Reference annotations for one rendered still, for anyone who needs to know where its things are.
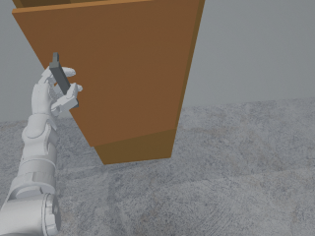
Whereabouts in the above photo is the robot left upper arm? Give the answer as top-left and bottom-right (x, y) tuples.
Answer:
(0, 193), (62, 236)

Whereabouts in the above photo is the left robot forearm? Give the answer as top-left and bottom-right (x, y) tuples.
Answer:
(0, 113), (58, 216)

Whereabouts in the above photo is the handle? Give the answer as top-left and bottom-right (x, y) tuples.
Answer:
(49, 52), (79, 108)

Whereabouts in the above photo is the cupboard door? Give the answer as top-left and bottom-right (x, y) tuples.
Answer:
(12, 0), (200, 148)

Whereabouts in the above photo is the robot left hand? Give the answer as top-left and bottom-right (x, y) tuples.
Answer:
(31, 66), (83, 121)

